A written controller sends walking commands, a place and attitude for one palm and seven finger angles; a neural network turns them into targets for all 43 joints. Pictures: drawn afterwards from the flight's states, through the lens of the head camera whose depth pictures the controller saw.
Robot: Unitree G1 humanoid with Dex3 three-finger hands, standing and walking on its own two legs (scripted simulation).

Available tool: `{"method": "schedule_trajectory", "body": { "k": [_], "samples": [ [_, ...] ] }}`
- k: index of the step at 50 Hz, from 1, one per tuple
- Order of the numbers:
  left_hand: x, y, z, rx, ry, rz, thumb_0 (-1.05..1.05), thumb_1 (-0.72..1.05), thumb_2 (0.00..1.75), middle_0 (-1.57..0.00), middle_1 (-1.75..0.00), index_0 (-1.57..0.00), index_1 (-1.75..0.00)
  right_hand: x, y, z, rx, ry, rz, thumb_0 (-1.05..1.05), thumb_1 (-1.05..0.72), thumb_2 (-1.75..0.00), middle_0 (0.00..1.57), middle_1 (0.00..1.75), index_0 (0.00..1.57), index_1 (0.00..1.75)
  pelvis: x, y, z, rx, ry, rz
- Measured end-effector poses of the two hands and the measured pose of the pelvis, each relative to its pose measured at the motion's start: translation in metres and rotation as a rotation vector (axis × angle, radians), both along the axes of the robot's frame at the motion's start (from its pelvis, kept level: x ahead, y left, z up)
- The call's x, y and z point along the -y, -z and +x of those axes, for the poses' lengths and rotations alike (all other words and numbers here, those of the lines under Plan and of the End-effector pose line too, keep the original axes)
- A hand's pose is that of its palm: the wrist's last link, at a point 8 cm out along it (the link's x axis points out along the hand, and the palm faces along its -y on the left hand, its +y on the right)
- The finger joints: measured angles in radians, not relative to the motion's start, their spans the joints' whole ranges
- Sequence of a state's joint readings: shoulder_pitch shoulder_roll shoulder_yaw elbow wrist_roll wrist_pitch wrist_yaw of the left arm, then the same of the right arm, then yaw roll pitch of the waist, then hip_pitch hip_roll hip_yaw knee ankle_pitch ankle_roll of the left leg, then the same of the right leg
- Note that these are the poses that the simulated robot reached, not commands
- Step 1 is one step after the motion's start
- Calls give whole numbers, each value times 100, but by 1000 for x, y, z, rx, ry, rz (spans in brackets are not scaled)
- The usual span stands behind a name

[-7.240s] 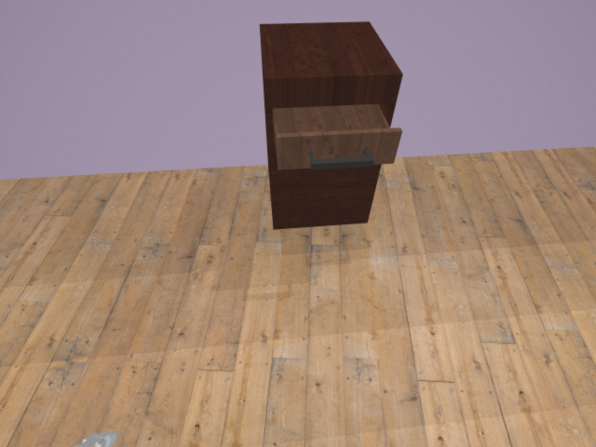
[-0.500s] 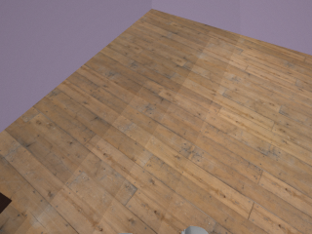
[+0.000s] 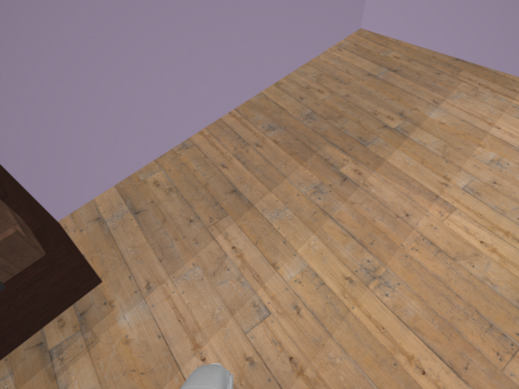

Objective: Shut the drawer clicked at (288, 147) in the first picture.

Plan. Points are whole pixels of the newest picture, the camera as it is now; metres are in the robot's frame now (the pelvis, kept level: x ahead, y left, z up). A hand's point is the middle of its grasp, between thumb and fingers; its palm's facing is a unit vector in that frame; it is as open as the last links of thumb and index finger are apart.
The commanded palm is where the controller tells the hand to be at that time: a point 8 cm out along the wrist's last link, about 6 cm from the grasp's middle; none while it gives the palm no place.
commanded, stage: turn to face it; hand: left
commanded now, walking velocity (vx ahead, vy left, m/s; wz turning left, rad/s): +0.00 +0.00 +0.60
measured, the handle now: out of the picture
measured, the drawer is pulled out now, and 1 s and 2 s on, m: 0.16 0.16 0.16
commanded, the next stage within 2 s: take the last steps up to it in 1.24 s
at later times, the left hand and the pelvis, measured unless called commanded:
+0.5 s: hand out of the picture +0.01 +0.28 -0.17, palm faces +0.33 -0.91 -0.27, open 7.4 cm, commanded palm none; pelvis +0.00 +0.05 +0.00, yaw +16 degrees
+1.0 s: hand out of the picture -0.05 +0.20 -0.15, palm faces +0.57 -0.78 -0.27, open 7.4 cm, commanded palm none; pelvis +0.00 +0.00 +0.00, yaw +35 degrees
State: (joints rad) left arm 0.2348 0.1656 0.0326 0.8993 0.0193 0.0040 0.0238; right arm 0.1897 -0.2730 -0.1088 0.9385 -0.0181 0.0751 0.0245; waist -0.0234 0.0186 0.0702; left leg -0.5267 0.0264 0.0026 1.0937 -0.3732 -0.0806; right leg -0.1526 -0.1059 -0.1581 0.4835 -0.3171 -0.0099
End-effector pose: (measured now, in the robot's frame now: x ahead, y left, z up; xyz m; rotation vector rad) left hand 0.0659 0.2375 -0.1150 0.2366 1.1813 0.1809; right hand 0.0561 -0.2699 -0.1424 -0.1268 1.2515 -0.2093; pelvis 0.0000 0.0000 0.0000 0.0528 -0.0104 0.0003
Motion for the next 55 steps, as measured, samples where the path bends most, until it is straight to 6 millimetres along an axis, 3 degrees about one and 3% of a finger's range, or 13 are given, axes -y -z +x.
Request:
{"method": "schedule_trajectory", "body": {
  "k": [5,11,13,17,24,32,36,42,47,51,55],
  "samples": [
    [-11,13,-45,-68,-103,-22,1,90,90,-20,-30,-20,-30,-16,-3,43,14,-121,-16,1,-91,-90,20,30,20,30,-8,4,-1,0,-67,-9],
    [-45,42,-104,-168,-240,-50,1,90,90,-20,-30,-20,-30,-61,-10,106,120,-281,-57,1,-91,-90,20,30,20,30,-32,20,0,-10,-144,-39],
    [-57,48,-116,-200,-274,-50,1,90,90,-20,-30,-20,-30,-76,-15,118,161,-313,-63,1,-91,-90,20,30,20,30,-38,22,-2,-4,-163,-35],
    [-75,42,-116,-185,-310,-41,1,90,90,-20,-30,-20,-30,-93,-27,121,177,-349,-72,1,-90,-90,20,30,20,30,-45,14,-3,4,-196,-57],
    [-87,22,-84,-34,-333,-17,1,91,90,-20,-30,-19,-30,-102,-24,107,114,-386,-48,1,-90,-90,20,30,20,30,-46,4,-5,3,-276,-69],
    [-68,6,-52,75,-353,24,1,90,90,-20,-30,-19,-30,-80,0,87,12,-400,-7,1,-90,-90,20,30,20,30,-24,8,-1,-15,-371,-56],
    [-48,0,-54,110,-376,55,1,90,90,-20,-30,-20,-30,-61,17,88,-31,-416,12,1,-90,-90,20,30,20,30,-7,14,3,-13,-426,-50],
    [-19,-9,-87,72,-470,46,1,90,90,-20,-30,-20,-30,-52,12,105,-62,-488,12,1,-90,-90,20,30,20,30,2,3,9,-2,-516,-16],
    [-1,-3,-123,26,-559,15,1,90,90,-20,-30,-20,-30,-62,6,125,-65,-569,-6,1,-91,-90,20,30,20,30,3,1,8,5,-582,-6],
    [10,7,-164,-32,-639,-20,1,90,90,-20,-30,-20,-30,-88,1,147,-37,-651,-21,1,-91,-90,20,30,20,30,-3,2,2,9,-623,-9],
    [16,23,-212,-104,-724,-61,1,90,90,-20,-30,-20,-30,-132,-6,169,39,-742,-29,1,-91,-90,20,29,20,30,-16,8,-7,14,-657,-28]
  ]
}}
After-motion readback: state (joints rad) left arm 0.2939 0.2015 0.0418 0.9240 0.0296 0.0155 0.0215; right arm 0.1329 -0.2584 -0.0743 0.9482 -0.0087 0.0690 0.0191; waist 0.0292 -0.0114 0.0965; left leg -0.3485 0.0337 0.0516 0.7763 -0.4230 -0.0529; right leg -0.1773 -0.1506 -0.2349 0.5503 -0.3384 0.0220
